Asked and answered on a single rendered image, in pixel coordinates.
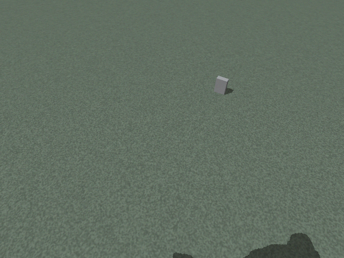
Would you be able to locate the carton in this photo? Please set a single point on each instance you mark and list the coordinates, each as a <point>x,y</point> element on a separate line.
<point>221,85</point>

